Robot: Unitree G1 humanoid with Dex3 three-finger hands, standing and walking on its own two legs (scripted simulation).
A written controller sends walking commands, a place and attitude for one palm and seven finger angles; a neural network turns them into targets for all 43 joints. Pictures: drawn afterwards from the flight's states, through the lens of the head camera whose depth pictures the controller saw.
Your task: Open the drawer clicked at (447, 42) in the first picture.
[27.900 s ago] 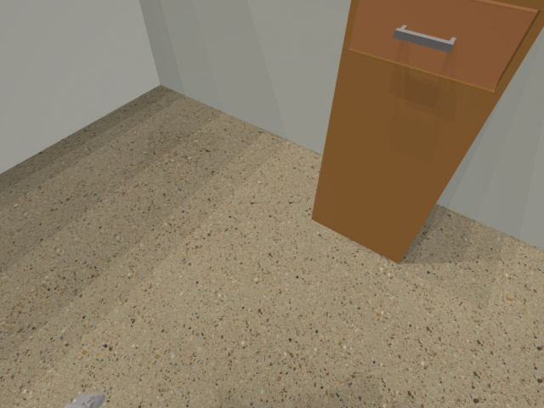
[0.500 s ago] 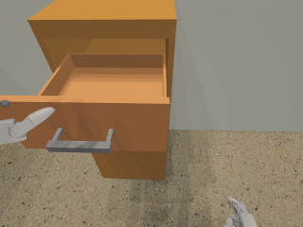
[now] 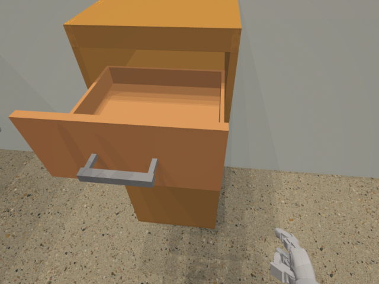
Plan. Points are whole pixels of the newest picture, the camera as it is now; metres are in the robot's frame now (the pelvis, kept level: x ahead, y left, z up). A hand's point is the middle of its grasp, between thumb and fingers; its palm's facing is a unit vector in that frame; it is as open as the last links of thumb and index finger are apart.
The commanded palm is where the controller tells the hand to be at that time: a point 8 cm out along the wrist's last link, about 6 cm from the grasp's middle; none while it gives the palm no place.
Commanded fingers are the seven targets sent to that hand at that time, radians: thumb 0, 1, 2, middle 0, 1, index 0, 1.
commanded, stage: draw the hand back to the body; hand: left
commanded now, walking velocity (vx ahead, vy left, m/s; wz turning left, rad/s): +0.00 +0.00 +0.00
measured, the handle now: (119, 169) +0.27 +0.18 +0.14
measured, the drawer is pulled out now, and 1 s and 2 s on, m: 0.29 0.29 0.29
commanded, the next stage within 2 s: step back with the hand held close in 0.04 s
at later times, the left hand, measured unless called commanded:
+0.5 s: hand out of the picture +0.17 +0.24 +0.31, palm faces +0.56 -0.67 -0.49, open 7.4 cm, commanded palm +0.09 +0.29 +0.32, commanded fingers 0.00 0.90 0.90 -0.20 -0.30 -0.20 -0.30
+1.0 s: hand out of the picture +0.05 +0.26 +0.33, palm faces +0.68 -0.67 -0.30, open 7.4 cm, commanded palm -0.02 +0.30 +0.32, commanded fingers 0.00 0.90 0.90 -0.20 -0.30 -0.20 -0.30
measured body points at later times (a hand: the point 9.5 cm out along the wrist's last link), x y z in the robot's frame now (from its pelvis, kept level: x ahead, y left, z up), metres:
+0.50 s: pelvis -0.04 +0.01 -0.01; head -0.01 +0.02 +0.44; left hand +0.13 +0.27 +0.33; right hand +0.13 -0.24 -0.09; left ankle +0.01 +0.12 -0.74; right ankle -0.02 -0.12 -0.74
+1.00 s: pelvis -0.14 +0.02 -0.03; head -0.12 +0.04 +0.42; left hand +0.01 +0.29 +0.34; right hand +0.02 -0.22 -0.11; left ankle +0.01 +0.12 -0.74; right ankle -0.09 -0.12 -0.72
